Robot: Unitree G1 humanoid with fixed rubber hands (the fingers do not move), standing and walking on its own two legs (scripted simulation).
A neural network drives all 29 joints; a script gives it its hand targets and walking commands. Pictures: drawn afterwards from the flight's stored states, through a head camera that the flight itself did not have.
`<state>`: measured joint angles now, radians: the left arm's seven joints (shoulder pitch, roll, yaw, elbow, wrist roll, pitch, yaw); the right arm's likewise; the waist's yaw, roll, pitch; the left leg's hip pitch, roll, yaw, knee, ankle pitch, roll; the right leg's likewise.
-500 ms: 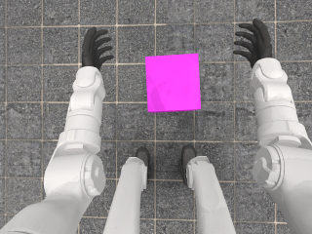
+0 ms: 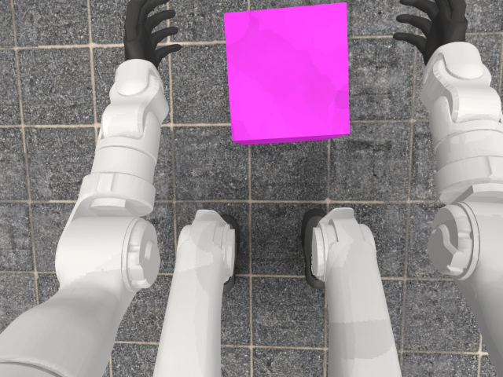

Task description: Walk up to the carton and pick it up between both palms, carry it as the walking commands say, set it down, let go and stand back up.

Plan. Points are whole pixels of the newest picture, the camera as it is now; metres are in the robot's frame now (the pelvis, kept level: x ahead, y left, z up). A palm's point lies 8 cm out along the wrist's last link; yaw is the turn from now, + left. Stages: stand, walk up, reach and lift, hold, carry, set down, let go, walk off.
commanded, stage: reach and lift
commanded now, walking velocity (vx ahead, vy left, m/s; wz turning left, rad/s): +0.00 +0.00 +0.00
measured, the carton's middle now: (283, 89) +0.52 -0.04 -0.37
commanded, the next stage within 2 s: none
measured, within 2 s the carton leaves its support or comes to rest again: neither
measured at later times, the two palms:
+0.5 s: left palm (179, 86) +0.52 +0.15 -0.28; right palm (387, 75) +0.52 -0.22 -0.28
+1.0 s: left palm (186, 86) +0.52 +0.15 -0.30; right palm (380, 77) +0.52 -0.21 -0.30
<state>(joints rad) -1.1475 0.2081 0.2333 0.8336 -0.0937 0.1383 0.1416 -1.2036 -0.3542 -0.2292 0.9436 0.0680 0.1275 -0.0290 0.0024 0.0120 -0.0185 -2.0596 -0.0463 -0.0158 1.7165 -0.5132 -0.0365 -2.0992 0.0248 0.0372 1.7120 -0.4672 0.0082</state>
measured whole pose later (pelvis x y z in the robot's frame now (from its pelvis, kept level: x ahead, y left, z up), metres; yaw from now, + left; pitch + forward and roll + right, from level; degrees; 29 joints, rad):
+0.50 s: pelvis -0.01 +0.00 -0.10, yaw +0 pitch +42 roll +2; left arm -1.33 0.27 0.15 1.03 -0.19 0.06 0.14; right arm -1.38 -0.40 -0.11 1.11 0.17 0.05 -0.07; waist 0.00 0.02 0.25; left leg -2.25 -0.06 -0.01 2.10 -0.59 -0.05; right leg -2.29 0.03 0.03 2.09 -0.53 0.01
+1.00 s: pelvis -0.02 +0.00 -0.13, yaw +0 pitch +37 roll +1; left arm -1.41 0.28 0.09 1.10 -0.23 0.03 0.16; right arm -1.46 -0.43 -0.06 1.21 0.23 0.02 -0.07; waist -0.01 0.02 0.35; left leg -2.26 -0.07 -0.01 2.20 -0.58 -0.04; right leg -2.29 0.01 0.03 2.19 -0.54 0.01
